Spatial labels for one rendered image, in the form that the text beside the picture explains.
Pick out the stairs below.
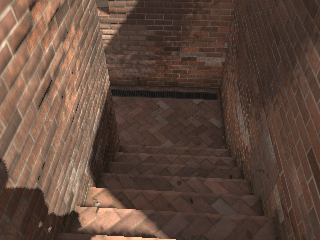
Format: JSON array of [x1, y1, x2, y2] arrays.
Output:
[[55, 145, 279, 240]]

